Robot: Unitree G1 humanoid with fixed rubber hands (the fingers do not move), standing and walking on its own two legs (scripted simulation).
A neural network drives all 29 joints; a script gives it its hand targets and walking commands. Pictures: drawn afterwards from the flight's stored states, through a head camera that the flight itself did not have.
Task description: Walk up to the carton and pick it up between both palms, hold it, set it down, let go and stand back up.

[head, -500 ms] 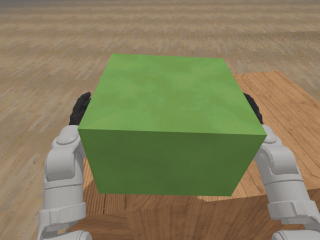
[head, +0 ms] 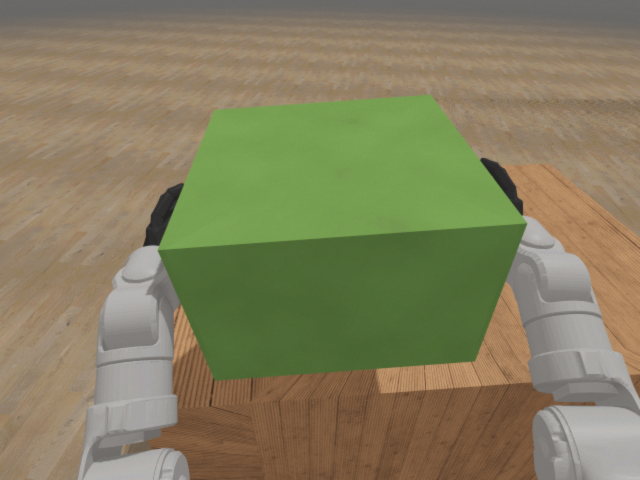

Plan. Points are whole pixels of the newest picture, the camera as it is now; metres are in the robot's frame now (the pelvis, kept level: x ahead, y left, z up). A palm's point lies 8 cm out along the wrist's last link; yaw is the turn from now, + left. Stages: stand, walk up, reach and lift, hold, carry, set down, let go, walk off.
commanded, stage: hold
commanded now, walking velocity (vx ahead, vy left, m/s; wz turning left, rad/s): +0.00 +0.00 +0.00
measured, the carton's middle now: (332, 224) +0.40 +0.00 +0.18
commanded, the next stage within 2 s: set down in 1.22 s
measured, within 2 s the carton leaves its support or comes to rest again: neither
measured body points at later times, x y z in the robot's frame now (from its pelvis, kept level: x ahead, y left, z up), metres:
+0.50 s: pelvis +0.03 +0.00 +0.00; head -0.01 +0.02 +0.45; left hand +0.39 +0.21 +0.17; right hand +0.41 -0.20 +0.18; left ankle +0.02 +0.13 -0.75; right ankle +0.04 -0.13 -0.75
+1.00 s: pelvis +0.01 +0.00 +0.00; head -0.04 +0.00 +0.45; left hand +0.36 +0.20 +0.20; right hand +0.38 -0.21 +0.19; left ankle +0.02 +0.13 -0.75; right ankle +0.04 -0.13 -0.75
